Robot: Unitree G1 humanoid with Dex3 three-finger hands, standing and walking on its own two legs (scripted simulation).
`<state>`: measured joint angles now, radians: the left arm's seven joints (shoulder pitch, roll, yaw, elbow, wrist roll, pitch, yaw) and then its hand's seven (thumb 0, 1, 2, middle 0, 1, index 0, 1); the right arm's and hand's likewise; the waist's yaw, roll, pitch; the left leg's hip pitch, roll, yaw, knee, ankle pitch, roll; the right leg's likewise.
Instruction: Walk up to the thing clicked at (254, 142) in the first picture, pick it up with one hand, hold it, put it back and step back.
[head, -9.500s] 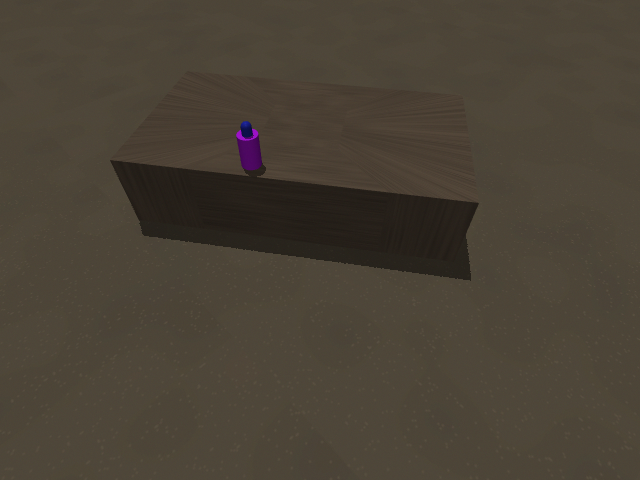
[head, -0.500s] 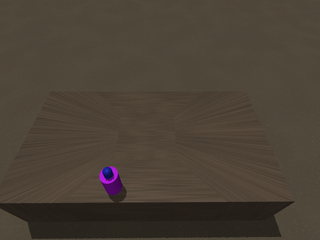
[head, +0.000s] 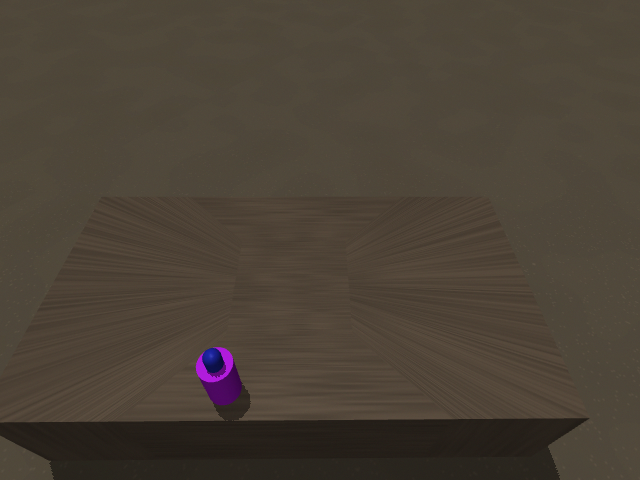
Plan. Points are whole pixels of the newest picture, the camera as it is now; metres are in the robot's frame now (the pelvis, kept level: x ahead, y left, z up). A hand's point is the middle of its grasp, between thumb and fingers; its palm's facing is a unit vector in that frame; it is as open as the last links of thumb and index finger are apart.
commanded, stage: stand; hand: left
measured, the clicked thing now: (218, 372) +0.41 +0.24 -0.36
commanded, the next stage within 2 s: none
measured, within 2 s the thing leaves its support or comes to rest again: neither
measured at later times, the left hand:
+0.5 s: hand out of the picture +0.11 +0.24 -0.16, palm faces -0.04 -0.94 -0.33, open 7.4 cm
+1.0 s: hand out of the picture +0.11 +0.24 -0.15, palm faces -0.03 -0.94 -0.34, open 7.4 cm
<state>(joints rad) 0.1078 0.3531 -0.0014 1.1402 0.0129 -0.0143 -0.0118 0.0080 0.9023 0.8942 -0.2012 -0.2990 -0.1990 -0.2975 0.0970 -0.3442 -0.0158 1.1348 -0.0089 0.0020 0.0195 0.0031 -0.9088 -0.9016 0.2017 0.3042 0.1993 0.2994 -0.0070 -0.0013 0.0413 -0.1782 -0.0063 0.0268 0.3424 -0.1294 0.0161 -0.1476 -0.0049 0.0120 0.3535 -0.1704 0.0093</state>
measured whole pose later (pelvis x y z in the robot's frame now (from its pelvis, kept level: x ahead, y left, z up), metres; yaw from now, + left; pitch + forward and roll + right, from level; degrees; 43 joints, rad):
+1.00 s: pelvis +0.04 -0.01 +0.00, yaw +0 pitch -2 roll +0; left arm 0.10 0.35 -0.01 1.13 0.01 -0.01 0.00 0.01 0.90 0.89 -0.20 -0.30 -0.20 -0.30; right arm 0.09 -0.35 0.00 1.15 0.00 -0.01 0.00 0.00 -0.91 -0.90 0.20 0.30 0.20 0.30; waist -0.01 0.00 0.04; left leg -0.11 0.00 0.02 0.29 -0.16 0.00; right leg -0.07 0.01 0.01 0.29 -0.19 0.00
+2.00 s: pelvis +0.03 -0.01 +0.00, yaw +0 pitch -2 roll +0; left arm 0.12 0.35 -0.01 1.13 0.01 -0.01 0.00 0.01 0.90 0.89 -0.20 -0.30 -0.20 -0.30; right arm 0.11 -0.35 0.00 1.14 0.00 0.00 0.00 0.00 -0.91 -0.90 0.20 0.30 0.20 0.30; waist 0.00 0.00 0.05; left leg -0.11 0.00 0.02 0.30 -0.15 0.00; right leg -0.07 0.00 0.00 0.30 -0.19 0.00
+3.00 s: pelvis +0.05 +0.01 -0.04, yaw +2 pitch +10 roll -2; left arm 0.28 0.37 0.15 0.34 0.04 0.42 -0.08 0.00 -0.49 0.02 -0.08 -0.03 -0.08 -0.03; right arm 0.24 -0.25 0.01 0.59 0.03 -0.13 -0.11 0.01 -0.85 -0.88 0.20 0.30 0.20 0.30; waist -0.03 0.02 -0.11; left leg -0.60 0.00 -0.02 0.85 -0.43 0.02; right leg -0.52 0.00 -0.03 0.79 -0.45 0.01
